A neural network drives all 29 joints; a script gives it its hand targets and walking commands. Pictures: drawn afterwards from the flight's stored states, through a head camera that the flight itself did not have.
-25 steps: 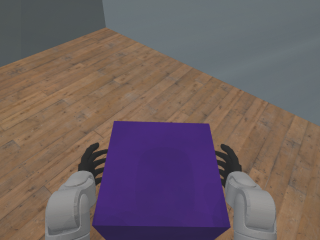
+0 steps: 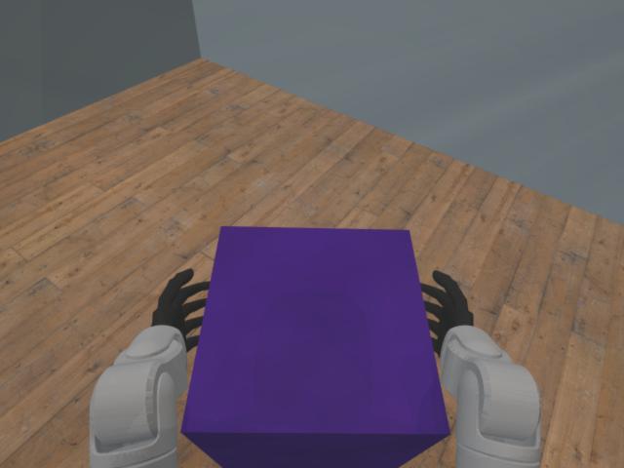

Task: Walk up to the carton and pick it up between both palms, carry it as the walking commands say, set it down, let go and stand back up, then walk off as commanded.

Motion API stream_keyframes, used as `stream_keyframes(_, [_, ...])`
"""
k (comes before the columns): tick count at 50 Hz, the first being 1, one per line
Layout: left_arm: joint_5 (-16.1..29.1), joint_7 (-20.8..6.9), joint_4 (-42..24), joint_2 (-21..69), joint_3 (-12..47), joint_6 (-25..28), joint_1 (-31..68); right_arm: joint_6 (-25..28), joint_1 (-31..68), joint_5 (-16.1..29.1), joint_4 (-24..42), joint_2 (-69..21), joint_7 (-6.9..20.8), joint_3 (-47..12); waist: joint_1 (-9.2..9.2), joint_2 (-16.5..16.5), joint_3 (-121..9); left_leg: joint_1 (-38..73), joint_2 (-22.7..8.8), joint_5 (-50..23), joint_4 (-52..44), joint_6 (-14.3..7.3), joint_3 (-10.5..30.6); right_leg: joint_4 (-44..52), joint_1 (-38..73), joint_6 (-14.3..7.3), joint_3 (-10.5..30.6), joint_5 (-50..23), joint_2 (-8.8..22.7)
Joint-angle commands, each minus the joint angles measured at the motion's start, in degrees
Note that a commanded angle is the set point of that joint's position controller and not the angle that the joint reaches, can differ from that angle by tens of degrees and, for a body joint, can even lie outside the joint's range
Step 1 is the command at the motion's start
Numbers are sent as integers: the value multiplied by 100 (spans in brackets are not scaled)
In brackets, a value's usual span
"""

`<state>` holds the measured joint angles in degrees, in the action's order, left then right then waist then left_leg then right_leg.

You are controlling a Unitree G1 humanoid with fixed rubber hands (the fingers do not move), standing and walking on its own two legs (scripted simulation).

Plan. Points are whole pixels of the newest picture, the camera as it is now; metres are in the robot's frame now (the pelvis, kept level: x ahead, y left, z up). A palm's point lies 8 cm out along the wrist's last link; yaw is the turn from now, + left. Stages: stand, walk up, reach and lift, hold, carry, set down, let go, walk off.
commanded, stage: carry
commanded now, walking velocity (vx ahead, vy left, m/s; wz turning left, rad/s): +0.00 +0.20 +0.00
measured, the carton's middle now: (312, 356) +0.27 -0.01 +0.01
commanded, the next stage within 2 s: none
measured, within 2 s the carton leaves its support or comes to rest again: neither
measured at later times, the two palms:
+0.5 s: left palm (85, 394) +0.20 +0.22 +0.09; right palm (414, 406) +0.18 -0.10 +0.09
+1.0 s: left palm (37, 409) +0.18 +0.25 +0.10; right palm (385, 397) +0.19 -0.07 +0.10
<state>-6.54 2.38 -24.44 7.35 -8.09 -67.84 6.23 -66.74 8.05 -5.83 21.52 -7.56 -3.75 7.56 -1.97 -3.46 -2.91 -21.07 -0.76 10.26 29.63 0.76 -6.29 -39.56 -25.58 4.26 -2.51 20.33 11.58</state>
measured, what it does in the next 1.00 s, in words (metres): steps to the left: right foot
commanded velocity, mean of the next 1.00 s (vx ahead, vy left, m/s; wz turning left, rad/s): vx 0.00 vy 0.02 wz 0.00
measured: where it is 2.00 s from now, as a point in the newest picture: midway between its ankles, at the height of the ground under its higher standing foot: outside the picture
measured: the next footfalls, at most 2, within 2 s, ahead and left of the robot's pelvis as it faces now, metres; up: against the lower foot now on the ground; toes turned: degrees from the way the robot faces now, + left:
right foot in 0.28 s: -0.02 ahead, -0.05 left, +0.00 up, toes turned -5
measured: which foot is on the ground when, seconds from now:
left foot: down 0.00-1.00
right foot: up 0.00-0.26, down 0.28-1.00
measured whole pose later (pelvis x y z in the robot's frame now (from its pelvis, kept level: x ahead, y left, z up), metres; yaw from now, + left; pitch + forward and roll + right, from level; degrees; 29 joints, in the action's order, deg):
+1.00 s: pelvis -0.07 +0.09 +0.02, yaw +0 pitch +1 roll -2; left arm -5.8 3.1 -18.5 7.4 -8.1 -69.3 7.3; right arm -69.8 8.3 -8.1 18.5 -7.4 -3.0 8.8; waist 0.8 2.5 -4.6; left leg -18.1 1.4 2.5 17.7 2.1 -9.0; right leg -23.7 -12.5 -1.0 -8.1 16.4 1.8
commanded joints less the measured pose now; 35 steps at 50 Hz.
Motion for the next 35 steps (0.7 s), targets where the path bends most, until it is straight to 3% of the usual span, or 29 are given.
stream_keyframes(1, [2135, -1194, -312, 4752, 4302, -77, 2483, -91, 2020, 2194, 223, -4840, 1470, -4188, 100, 1978, -1743, 1714, -1987, -3111, -654, -1268, 1999, -2516, -923, -254, 6, 1944, -721])
stream_keyframes(2, [2249, -1223, -359, 4922, 4453, -37, 2613, -45, 2154, 2198, 383, -4889, 1464, -4192, 106, 1558, -1689, 1399, -1806, -2655, -623, -1306, 1584, -2927, -912, -298, 95, 1607, -705])
stream_keyframes(3, [2371, -1241, -463, 5032, 4538, -3, 2759, -14, 2304, 2207, 507, -4942, 1452, -4190, 147, 1277, -1619, 1151, -1556, -1946, -663, -1162, 1119, -2994, -836, -282, 62, 1083, -649])
stream_keyframes(5, [2535, -1238, -614, 5031, 4607, 8, 2981, 23, 2400, 2211, 630, -4922, 1389, -4153, 174, 1252, -1577, 1024, -1295, -1131, -743, -1040, 839, -2541, -738, -215, -144, 620, -674])
stream_keyframes(10, [2539, -1247, -436, 4817, 4484, -77, 2643, -28, 2054, 2050, 582, -4717, 1285, -4141, 140, 1169, -1920, 1294, -1565, -555, -931, -1145, 1483, -853, -122, -354, -176, 950, -877])
stream_keyframes(12, [2480, -1283, -213, 4802, 4395, -112, 2478, -69, 2015, 2006, 462, -4682, 1282, -4200, 165, 1157, -1890, 1160, -1567, -457, -1013, -1054, 1541, 209, 364, -449, -279, 895, -1012])
stream_keyframes(13, [2453, -1307, -87, 4820, 4352, -119, 2403, -87, 2042, 1993, 391, -4675, 1281, -4235, 232, 1021, -1881, 1076, -1481, -488, -910, -911, 1408, 1133, 787, -468, -367, 390, -1041])
stream_keyframes(14, [2446, -1331, 36, 4837, 4320, -120, 2388, -104, 2074, 1979, 273, -4664, 1287, -4246, 266, 869, -1885, 808, -1355, -485, -780, -661, 1281, 1858, 1358, -458, -306, -252, -875])
stream_keyframes(15, [2430, -1343, 101, 4846, 4301, -108, 2407, -118, 2178, 1985, 222, -4668, 1307, -4279, 271, 405, -1768, 159, -1083, -305, -556, -307, 1036, 1909, 1841, -567, 250, -227, -332])
stream_keyframes(16, [2352, -1349, 246, 4939, 4268, -51, 2347, -137, 2423, 2077, 380, -4702, 1336, -4398, 227, -676, -1461, -255, -596, 386, -147, -15, 560, 1965, 1596, -858, 1271, -329, 380])
stream_keyframes(17, [2385, -1359, 219, 5029, 4313, -37, 2424, -145, 2573, 2137, 451, -4729, 1351, -4456, 213, -903, -1248, -230, -452, 616, 116, 49, 341, 2197, 1185, -1003, 1444, -299, 694])
stream_keyframes(19, [2372, -1325, 12, 5068, 4309, -40, 2603, -153, 2824, 2316, 593, -4854, 1412, -4571, 190, -482, -1049, 250, -403, 451, 342, 63, 327, 2332, 506, -928, 1097, 36, 617])
stream_keyframes(22, [2148, -1224, 57, 4846, 4205, -105, 2495, -241, 2773, 2438, 439, -4802, 1499, -4523, 153, -67, -1081, 784, -577, 319, -419, 17, 454, 1893, 228, -580, 387, 493, 3])
stream_keyframes(24, [2129, -1195, 78, 4800, 4224, -145, 2545, -281, 2636, 2399, 179, -4708, 1536, -4367, 164, 710, -1107, 518, -1018, 1379, -1350, -17, 1179, 1226, 439, -486, 93, 563, -456])
stream_keyframes(26, [2187, -1188, 51, 4811, 4272, -148, 2774, -280, 2648, 2373, 45, -4722, 1551, -4271, 165, 1098, -1144, 333, -1330, 2062, -2146, 84, 1539, 806, 753, -468, -238, 261, -788])
stream_keyframes(31, [2369, -1222, 101, 4951, 4415, -143, 2851, -238, 2740, 2264, 160, -4813, 1517, -4260, 229, 1045, -1444, 681, -992, 1521, -2330, 540, 765, 1174, 1391, -541, -648, 118, -1049])
stream_keyframes(35, [2426, -1267, 172, 4896, 4384, -170, 2753, -271, 2755, 2141, 196, -4702, 1466, -4253, 261, 575, -1430, 842, -571, 1104, -1973, 750, 278, 1869, 1573, -571, -582, 231, -1044])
